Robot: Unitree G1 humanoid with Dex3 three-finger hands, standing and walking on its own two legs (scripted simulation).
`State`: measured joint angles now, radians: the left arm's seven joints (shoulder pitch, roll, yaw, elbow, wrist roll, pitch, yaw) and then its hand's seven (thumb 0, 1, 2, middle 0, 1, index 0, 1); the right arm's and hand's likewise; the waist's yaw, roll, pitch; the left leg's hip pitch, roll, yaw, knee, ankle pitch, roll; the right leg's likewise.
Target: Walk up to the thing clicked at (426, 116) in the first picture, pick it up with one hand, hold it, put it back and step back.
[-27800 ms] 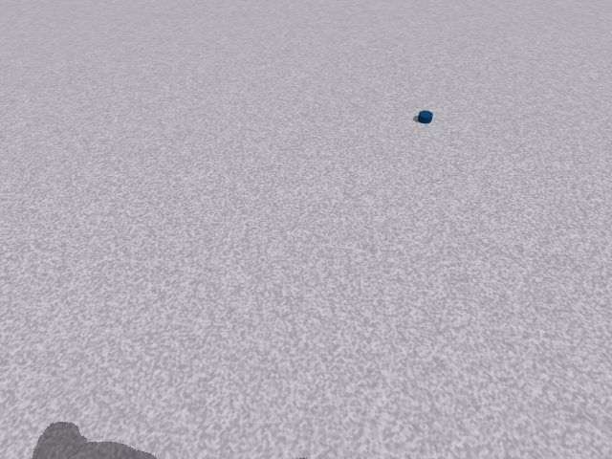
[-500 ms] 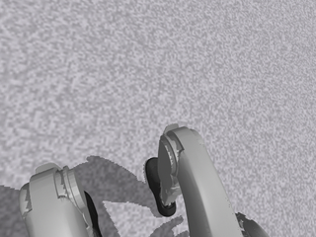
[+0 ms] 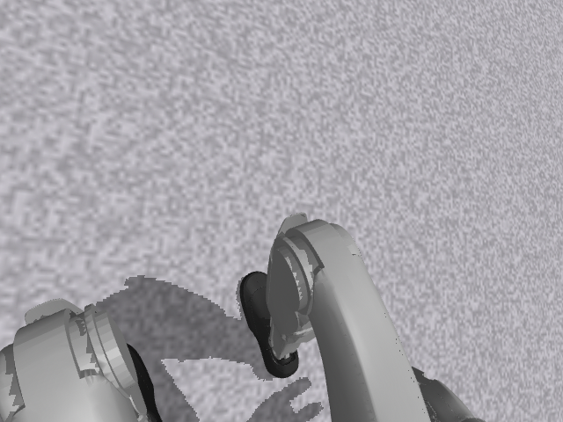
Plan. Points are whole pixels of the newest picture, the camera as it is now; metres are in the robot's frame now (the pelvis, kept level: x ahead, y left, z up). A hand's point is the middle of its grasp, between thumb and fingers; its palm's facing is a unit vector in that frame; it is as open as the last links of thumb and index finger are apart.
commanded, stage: rest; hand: left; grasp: from above
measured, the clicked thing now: out of the picture +0.51 +0.36 -0.25
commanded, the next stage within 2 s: open in 1.42 s
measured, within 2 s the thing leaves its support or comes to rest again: rests again in 1.34 s
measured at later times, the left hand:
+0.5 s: hand out of the picture +0.50 +0.35 -0.23, palm faces -0.46 -0.12 -0.88, open 9.7 cm
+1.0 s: hand out of the picture +0.50 +0.34 -0.24, palm faces -0.47 -0.13 -0.88, open 9.7 cm
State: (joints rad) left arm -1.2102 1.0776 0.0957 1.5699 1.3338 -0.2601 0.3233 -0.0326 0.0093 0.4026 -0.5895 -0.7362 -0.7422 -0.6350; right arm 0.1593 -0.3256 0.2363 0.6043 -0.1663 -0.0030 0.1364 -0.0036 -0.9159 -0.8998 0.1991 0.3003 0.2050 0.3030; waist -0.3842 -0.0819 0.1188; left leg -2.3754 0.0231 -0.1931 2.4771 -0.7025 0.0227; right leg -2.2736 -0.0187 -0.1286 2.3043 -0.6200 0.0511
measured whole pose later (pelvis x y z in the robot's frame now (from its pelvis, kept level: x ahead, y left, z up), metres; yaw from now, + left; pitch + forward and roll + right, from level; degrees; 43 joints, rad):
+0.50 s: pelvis +0.00 +0.00 +0.00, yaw -2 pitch +32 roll -15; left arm -1.23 1.15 0.09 1.62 1.33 -0.25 0.38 -0.03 0.02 0.38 -0.61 -0.69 -0.76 -0.60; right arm 0.14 -0.34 0.31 0.57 -0.19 -0.05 0.14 0.00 -0.91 -0.90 0.20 0.30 0.21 0.30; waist -0.42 -0.12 0.16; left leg -2.38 0.03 -0.22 2.50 -0.72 0.03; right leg -2.26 0.00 -0.15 2.30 -0.62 0.06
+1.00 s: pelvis +0.00 +0.00 +0.00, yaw -3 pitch +31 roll -16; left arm -1.22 1.20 0.08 1.64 1.31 -0.26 0.40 -0.03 0.01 0.41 -0.62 -0.67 -0.75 -0.61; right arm 0.11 -0.35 0.36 0.57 -0.20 -0.05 0.12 0.00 -0.91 -0.90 0.20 0.30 0.21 0.30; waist -0.43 -0.14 0.20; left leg -2.37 0.03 -0.24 2.51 -0.72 0.03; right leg -2.25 0.01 -0.16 2.30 -0.61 0.07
